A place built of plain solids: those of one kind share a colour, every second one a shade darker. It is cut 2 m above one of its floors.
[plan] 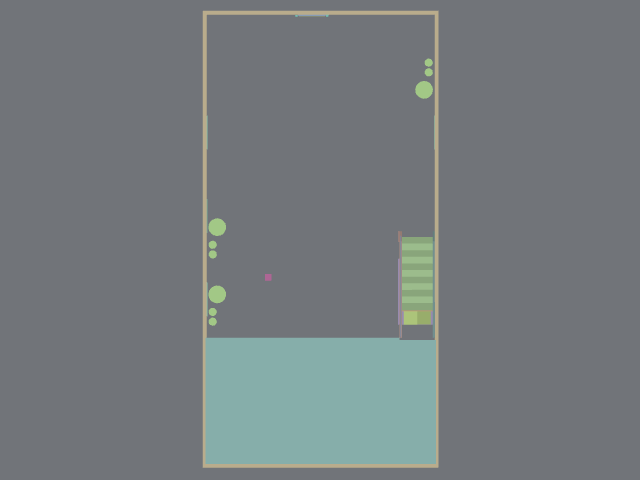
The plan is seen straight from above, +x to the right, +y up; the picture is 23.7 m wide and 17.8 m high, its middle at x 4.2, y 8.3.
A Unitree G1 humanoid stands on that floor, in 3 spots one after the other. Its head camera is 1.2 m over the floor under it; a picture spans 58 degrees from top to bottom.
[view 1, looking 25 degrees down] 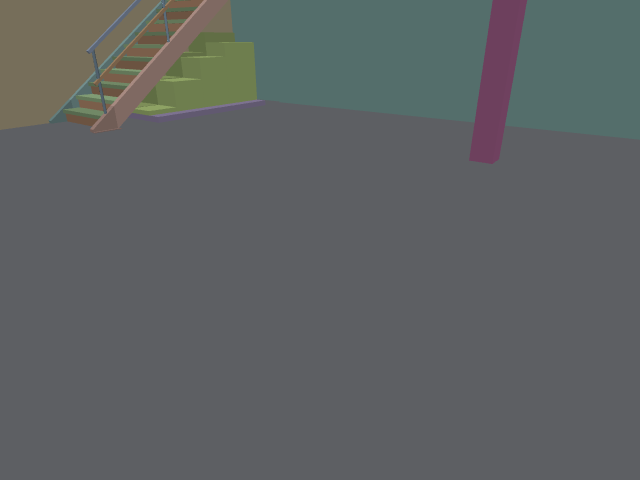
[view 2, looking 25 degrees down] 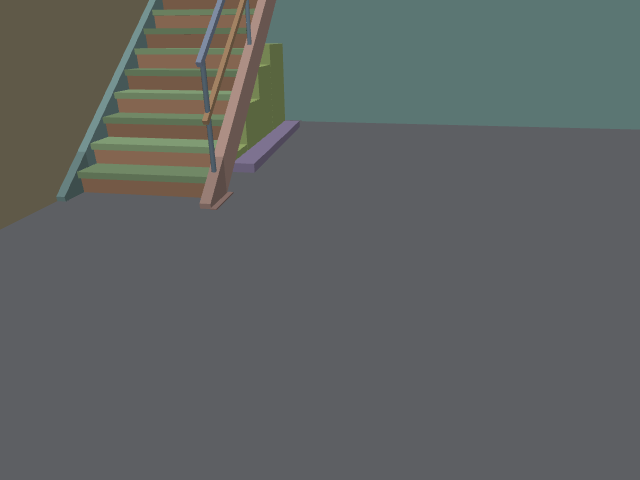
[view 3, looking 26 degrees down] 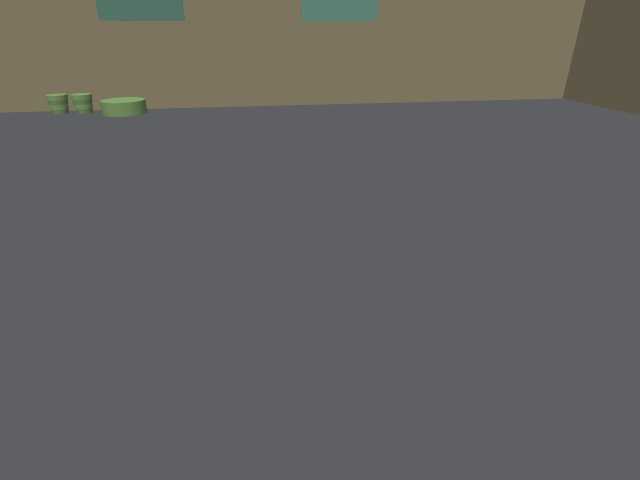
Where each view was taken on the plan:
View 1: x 1.00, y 11.71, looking -54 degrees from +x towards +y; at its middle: ground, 2.84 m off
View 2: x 5.88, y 11.61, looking -82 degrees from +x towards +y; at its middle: ground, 2.84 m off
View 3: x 7.81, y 10.71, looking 171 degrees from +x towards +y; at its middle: ground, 2.74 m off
